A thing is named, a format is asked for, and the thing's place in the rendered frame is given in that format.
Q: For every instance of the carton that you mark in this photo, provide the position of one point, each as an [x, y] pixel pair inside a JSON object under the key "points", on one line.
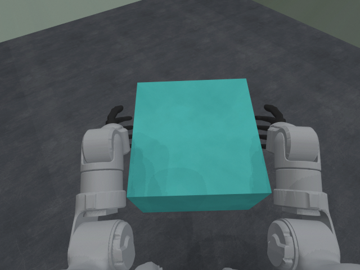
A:
{"points": [[195, 147]]}

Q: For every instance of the left robot hand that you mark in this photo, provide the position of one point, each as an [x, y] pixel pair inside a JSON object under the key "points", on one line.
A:
{"points": [[111, 119]]}

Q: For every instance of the robot right upper arm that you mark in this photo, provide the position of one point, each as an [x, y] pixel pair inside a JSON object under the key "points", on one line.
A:
{"points": [[297, 244]]}

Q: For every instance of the robot left upper arm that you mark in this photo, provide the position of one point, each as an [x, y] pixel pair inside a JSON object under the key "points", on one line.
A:
{"points": [[102, 245]]}

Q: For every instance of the left robot forearm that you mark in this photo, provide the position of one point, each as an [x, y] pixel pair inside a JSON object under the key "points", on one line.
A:
{"points": [[101, 183]]}

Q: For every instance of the right robot hand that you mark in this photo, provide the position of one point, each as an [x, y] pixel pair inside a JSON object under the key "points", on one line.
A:
{"points": [[278, 118]]}

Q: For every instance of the right robot forearm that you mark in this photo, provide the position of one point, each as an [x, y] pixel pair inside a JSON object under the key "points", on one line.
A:
{"points": [[298, 178]]}

